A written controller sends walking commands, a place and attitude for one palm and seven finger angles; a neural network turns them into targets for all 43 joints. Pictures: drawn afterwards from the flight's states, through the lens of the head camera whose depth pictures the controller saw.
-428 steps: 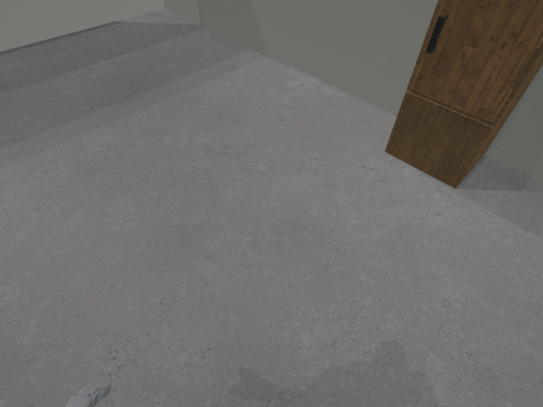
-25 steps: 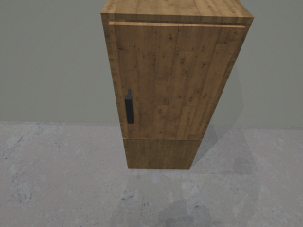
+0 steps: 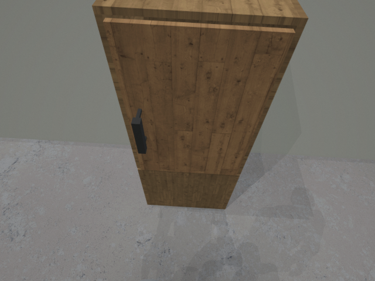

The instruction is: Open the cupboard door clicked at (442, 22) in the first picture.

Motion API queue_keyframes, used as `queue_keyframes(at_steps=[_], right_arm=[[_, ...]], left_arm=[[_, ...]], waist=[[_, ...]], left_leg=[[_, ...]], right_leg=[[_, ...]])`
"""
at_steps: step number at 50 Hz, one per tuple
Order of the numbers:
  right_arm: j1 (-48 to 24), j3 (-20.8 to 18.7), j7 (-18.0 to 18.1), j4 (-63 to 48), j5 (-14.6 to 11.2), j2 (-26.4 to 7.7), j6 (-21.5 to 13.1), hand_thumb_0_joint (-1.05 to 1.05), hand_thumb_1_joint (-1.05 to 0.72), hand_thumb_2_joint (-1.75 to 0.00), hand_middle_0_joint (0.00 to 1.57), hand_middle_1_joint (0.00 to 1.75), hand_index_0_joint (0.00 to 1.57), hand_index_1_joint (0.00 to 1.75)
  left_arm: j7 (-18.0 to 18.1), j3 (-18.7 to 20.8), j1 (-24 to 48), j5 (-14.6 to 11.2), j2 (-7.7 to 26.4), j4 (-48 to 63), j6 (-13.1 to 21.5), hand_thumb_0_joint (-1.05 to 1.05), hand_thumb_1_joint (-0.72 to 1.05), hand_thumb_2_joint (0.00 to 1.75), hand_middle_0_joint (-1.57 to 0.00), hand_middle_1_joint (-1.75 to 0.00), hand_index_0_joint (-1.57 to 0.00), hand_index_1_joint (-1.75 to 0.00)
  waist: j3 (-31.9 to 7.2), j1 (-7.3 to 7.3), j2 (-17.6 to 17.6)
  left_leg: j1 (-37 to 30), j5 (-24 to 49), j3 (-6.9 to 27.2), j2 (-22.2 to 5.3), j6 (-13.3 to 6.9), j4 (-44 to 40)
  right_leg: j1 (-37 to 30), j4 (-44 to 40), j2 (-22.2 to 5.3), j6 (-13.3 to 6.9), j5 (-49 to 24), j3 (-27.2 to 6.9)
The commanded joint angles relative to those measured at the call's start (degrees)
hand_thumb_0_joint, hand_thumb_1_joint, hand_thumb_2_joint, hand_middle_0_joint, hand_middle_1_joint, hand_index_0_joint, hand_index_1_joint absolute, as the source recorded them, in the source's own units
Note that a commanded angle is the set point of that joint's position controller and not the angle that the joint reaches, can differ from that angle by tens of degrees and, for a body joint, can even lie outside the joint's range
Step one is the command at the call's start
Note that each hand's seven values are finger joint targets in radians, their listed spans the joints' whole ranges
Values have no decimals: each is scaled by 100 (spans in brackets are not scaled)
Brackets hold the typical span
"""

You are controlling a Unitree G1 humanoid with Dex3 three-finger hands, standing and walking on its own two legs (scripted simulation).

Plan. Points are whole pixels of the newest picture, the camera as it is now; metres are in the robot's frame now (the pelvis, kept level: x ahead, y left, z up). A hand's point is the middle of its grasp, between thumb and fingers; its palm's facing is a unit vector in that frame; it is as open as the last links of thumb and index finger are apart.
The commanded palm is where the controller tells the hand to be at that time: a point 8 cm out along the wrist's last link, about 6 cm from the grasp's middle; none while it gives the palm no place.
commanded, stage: come to a stop and stand still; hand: left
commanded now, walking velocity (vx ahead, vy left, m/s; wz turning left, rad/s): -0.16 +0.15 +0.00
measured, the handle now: (141, 131) +0.52 +0.18 -0.06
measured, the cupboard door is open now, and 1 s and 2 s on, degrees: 0 0 0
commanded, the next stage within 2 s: look again from close up in 1.78 s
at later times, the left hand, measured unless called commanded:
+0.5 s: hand out of the picture +0.01 +0.20 -0.17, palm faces +0.00 -0.97 -0.25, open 7.4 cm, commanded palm none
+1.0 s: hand out of the picture -0.07 +0.25 -0.18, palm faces +0.03 -0.99 -0.17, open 7.4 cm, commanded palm none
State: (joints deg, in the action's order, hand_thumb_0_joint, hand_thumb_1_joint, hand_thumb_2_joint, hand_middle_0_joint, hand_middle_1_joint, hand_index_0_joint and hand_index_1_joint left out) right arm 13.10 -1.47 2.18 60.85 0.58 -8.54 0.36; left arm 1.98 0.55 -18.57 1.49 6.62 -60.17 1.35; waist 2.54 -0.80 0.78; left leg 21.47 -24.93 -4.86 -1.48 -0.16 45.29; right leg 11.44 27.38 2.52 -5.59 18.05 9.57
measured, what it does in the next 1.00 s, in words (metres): steps on the spot: left foot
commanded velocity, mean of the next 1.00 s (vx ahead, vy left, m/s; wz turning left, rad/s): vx -0.02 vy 0.01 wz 0.00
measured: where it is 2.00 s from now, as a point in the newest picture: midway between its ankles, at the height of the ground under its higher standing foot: outside the picture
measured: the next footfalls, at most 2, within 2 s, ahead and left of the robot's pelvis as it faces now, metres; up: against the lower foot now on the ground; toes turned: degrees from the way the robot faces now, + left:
left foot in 0.06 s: +0.03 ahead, +0.10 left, +0.00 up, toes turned +1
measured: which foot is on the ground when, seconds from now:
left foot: up 0.00-0.04, down 0.06-1.00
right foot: down 0.00-1.00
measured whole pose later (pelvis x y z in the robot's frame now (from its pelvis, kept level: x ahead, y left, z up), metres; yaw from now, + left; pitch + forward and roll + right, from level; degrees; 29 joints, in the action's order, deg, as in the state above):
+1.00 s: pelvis -0.06 +0.08 +0.00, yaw +0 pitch -1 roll -2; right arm 18.5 0.3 1.0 59.9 0.9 -8.6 0.1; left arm 1.7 0.1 -20.7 1.0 9.5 -58.9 -1.2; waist 0.7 -0.1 0.5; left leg 14.7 -9.2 -4.1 5.7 -7.8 24.6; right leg 13.2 27.1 -1.1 -1.2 13.8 4.3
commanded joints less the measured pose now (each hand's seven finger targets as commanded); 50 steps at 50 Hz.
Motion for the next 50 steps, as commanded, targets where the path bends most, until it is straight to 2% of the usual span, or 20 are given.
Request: queue_keyframes(at_steps=[1,2,4,5,6,7,9,12,15,16,17,18,19,21,22,24,26,29,36,50], right_arm=[[380,41,-2,-241,-56,-121,-51,0,-90,-90,20,30,20,30],[513,-13,14,-211,-47,-170,-55,0,-90,-90,20,30,20,30],[456,-60,63,-320,7,-587,-50,0,-90,-90,20,30,20,30],[418,-65,89,-373,18,-674,-23,0,-90,-90,20,30,20,30],[252,-49,103,-398,8,-639,-33,0,-90,-90,20,30,20,30],[63,-32,108,-432,2,-572,-41,0,-90,-90,20,30,20,30],[-26,-43,95,-554,18,-598,-48,0,-90,-90,20,30,20,30],[25,-32,55,-540,18,-429,-30,0,-90,-90,20,30,20,30],[82,5,12,-466,14,-308,20,0,-90,-90,20,30,20,30],[-147,-122,-26,-846,-18,-748,-39,0,-90,-90,20,30,20,30],[170,-75,-37,-955,-15,-562,-11,0,-90,-90,20,30,20,30],[465,-100,-26,-798,-1,-319,-42,0,-90,-90,20,30,20,30],[495,-128,-15,-849,-16,-377,-41,0,-90,-90,20,30,20,30],[408,-94,-49,-914,-51,-382,-39,0,-90,-90,20,30,20,30],[394,-82,-69,-876,-30,-336,-36,0,-90,-90,20,30,20,30],[211,-37,-103,-915,29,-401,-30,0,-90,-90,20,30,20,30],[158,-15,-109,-947,68,-535,-25,0,-90,-90,20,30,20,30],[429,-1,-142,-817,98,-606,-35,0,-90,-90,20,30,20,30],[469,-3,-102,-772,106,-854,-102,0,-90,-90,20,30,20,30],[565,11,-52,-368,25,-784,-162,0,-90,-90,20,30,20,30]], left_arm=[[102,188,-483,-58,914,103,50,0,90,90,-20,-30,-20,-30],[106,205,-401,-56,901,152,21,0,90,90,-20,-30,-20,-30],[127,190,-448,-100,678,251,-46,0,90,90,-20,-30,-20,-30],[162,169,-475,-71,569,273,-68,0,90,90,-20,-30,-20,-30],[163,150,-422,-64,566,225,-103,0,90,90,-20,-30,-20,-30],[152,148,-433,-51,594,185,-120,0,90,90,-20,-30,-20,-30],[113,145,-451,-35,596,177,-131,0,90,90,-20,-30,-20,-30],[105,131,-429,-4,665,179,-80,0,90,90,-20,-30,-20,-30],[91,108,-197,-25,752,236,-61,0,90,90,-20,-30,-20,-30],[305,129,-543,4,793,306,30,0,90,90,-20,-30,-20,-30],[326,183,-339,12,1136,465,134,0,90,90,-20,-30,-20,-30],[307,197,-330,-6,1075,553,147,0,90,90,-20,-30,-20,-30],[307,193,-449,-36,1015,609,136,0,90,90,-20,-30,-20,-30],[257,171,-327,-47,1031,765,105,0,90,90,-20,-30,-20,-30],[228,154,-105,-55,1015,848,67,0,90,90,-20,-30,-20,-30],[163,111,54,-62,983,902,-16,0,90,90,-20,-30,-20,-30],[146,122,-91,-46,967,860,-8,0,90,90,-20,-30,-20,-30],[101,133,143,-47,1027,871,-85,0,90,90,-20,-30,-20,-30],[22,124,-148,-33,855,777,-155,0,90,90,-20,-30,-20,-30],[11,10,-503,-26,652,268,-98,0,90,90,-20,-30,-20,-30]], waist=[[-549,68,181],[-544,157,300],[-543,69,-391],[-513,28,-552],[-465,-10,-1026],[-270,-78,-959],[-225,-89,-500],[-420,-13,201],[-216,81,599],[108,63,530],[-173,330,577],[-549,314,805],[-779,277,1119],[-1066,198,807],[-855,234,279],[32,150,-140],[487,38,131],[574,134,-79],[248,-67,-422],[213,23,-180]], left_leg=[[-526,1077,72,11,61,-1514],[-948,1913,60,-86,15,-1887],[-1706,4844,729,-970,-451,-1593],[-1621,5166,892,-1205,-681,-1537],[-1402,5076,1088,-1216,-826,-1752],[-1158,4870,1072,-1187,-860,-1874],[-938,4001,1008,-994,-700,-1888],[-890,2527,610,-563,-349,-1703],[-834,1505,393,-280,-146,-1736],[-698,869,27,-61,-2,-824],[-186,289,52,68,-39,-674],[-163,152,14,208,-179,-714],[-95,237,58,254,-218,-771],[-428,685,271,152,-266,-1064],[-758,1020,247,109,-224,-1413],[-723,1242,595,-98,-241,-1759],[-294,1089,723,-248,-300,-1727],[-133,346,1008,-242,-349,-2132],[690,-907,1891,-612,-559,-3266],[-171,-452,1876,-623,-423,-3484]], right_leg=[[-751,48,-1664,-297,-5050,-1296],[-507,261,-1587,-119,-4811,-1205],[285,382,-1095,417,-3043,-887],[345,306,-902,564,-2007,-829],[202,352,-833,592,-1317,-775],[99,347,-805,582,-1006,-813],[-17,35,-846,462,-1284,-945],[-213,-313,-1276,325,-2299,-1370],[-11,-596,-1565,167,-2190,-1552],[140,-733,-1445,918,-5538,-2071],[-665,-298,-1732,988,-7381,-1696],[-1007,134,-1706,992,-8230,-1422],[-1344,337,-1542,809,-8283,-1196],[-1185,325,-1571,137,-5906,-1250],[-732,211,-1488,7,-4410,-1183],[274,-310,-1238,68,-1271,-1265],[482,-804,-1121,196,-174,-1507],[700,-756,-1004,41,1132,-1334],[-207,-51,-582,191,480,-873],[155,-330,-624,236,12,-1058]])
